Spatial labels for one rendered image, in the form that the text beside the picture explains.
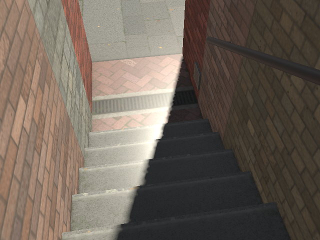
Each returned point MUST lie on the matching stairs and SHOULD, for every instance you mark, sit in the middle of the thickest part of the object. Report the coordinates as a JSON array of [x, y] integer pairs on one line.
[[164, 201]]

